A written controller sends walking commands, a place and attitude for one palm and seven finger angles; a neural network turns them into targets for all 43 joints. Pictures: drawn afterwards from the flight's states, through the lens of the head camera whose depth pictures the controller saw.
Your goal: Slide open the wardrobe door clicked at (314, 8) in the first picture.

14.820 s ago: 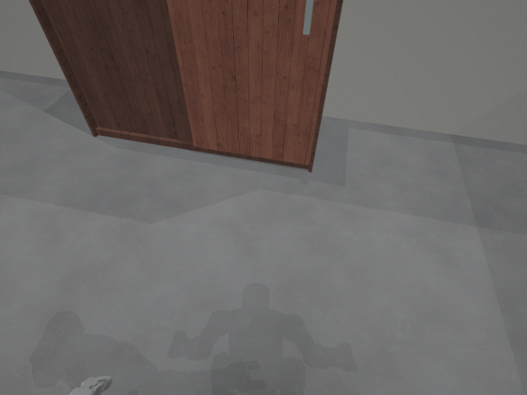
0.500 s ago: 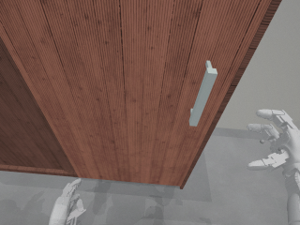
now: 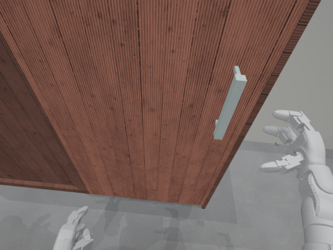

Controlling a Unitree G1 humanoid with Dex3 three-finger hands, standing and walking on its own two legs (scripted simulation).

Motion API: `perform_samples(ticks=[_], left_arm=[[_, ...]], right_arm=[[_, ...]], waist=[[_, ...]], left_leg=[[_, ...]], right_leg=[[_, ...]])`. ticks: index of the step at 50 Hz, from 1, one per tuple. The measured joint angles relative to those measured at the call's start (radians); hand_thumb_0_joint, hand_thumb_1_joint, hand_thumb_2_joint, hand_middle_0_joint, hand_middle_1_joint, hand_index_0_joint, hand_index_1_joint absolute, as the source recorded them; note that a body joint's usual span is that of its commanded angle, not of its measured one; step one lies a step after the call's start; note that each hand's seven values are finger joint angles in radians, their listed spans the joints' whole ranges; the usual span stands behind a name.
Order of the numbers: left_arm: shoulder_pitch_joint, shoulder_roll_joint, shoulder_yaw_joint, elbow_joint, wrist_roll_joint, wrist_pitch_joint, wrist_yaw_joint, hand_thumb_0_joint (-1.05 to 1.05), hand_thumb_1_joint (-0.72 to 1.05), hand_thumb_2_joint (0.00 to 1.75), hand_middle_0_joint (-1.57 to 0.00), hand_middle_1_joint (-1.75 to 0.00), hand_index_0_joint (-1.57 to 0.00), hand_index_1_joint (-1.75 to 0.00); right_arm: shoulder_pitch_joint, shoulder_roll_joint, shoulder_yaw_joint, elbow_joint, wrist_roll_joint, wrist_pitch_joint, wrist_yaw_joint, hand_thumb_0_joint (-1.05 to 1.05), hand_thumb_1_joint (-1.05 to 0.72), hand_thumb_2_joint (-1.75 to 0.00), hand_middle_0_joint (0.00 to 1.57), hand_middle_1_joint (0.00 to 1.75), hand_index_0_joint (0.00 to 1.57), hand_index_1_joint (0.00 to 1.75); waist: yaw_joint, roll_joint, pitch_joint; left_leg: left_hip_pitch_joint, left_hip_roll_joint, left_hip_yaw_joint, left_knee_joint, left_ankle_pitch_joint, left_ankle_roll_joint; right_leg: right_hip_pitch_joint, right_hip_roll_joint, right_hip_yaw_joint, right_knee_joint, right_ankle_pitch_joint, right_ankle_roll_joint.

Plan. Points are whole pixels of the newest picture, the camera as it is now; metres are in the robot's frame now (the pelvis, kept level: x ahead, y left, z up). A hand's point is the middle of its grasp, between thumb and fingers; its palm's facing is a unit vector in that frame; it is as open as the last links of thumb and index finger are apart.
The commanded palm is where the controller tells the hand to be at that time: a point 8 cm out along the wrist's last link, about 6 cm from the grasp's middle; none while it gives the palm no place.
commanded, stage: move the hooked fingers beside the handle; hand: right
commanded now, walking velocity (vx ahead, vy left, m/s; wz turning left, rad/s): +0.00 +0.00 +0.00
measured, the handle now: (226, 105) +0.47 -0.13 +0.11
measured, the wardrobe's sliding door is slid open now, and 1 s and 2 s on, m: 0.00 0.00 0.00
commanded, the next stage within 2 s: feel for the door with the fingertips in 1.54 s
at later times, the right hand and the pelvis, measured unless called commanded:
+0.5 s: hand (263, 129) +0.38 -0.20 +0.12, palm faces +0.04 +1.00 +0.00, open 14.0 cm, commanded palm +0.37 -0.25 +0.12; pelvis +0.00 -0.01 +0.00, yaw +1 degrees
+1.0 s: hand (250, 121) +0.42 -0.18 +0.11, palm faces +0.04 +1.00 +0.00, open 14.0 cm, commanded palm +0.39 -0.24 +0.11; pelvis +0.00 -0.01 +0.00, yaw +2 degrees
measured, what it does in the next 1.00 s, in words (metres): stands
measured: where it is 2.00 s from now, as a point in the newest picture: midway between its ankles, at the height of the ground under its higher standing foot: outside the picture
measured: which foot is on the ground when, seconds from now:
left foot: down 0.00-1.00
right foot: down 0.00-1.00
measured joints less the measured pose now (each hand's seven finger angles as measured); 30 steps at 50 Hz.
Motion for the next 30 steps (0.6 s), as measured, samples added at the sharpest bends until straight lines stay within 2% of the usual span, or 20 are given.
perform_samples(ticks=[7,23,30], left_arm=[[0.009,-0.001,0.000,-0.004,0.000,0.033,-0.009,0.01,0.90,0.90,-0.21,-0.30,-0.21,-0.30],[0.040,0.002,0.019,0.004,0.003,0.082,-0.026,0.01,0.90,0.90,-0.21,-0.30,-0.20,-0.30],[0.039,-0.002,0.016,0.012,0.004,0.099,-0.035,0.01,0.90,0.90,-0.21,-0.30,-0.20,-0.30]], right_arm=[[-0.070,-0.014,-0.005,0.091,-0.014,-0.008,-0.010,-0.01,0.49,-0.30,0.30,1.20,0.30,1.20],[-0.129,0.010,0.019,0.143,-0.037,-0.053,-0.059,-0.01,0.50,-0.30,0.30,1.20,0.30,1.20],[-0.198,0.025,0.049,0.209,-0.049,-0.064,-0.082,-0.01,0.50,-0.30,0.30,1.20,0.30,1.20]], waist=[[0.014,0.006,-0.003],[0.027,0.011,-0.007],[0.030,0.013,-0.012]], left_leg=[[-0.019,-0.004,-0.005,0.005,0.001,0.001],[-0.039,-0.005,-0.016,0.011,0.000,-0.004],[-0.055,-0.001,-0.015,0.018,-0.002,-0.008]], right_leg=[[-0.016,-0.004,-0.005,0.005,-0.002,0.000],[-0.037,-0.006,-0.014,0.020,-0.012,-0.006],[-0.054,-0.003,-0.013,0.029,-0.013,-0.009]])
